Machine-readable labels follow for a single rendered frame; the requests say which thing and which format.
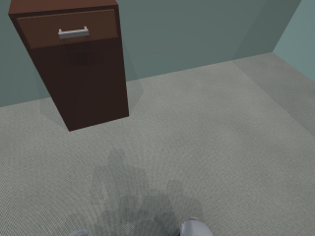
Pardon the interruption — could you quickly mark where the cabinet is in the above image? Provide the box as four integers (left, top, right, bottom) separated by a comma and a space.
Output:
8, 0, 129, 132

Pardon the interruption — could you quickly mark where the handle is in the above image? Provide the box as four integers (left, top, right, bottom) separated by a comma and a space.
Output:
58, 27, 90, 39

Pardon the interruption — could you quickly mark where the drawer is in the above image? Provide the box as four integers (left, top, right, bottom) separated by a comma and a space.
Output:
17, 9, 117, 48

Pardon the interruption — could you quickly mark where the robot right shin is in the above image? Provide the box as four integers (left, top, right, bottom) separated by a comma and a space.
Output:
188, 217, 198, 221

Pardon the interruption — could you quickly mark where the robot right thigh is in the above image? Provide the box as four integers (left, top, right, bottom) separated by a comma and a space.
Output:
180, 219, 213, 236

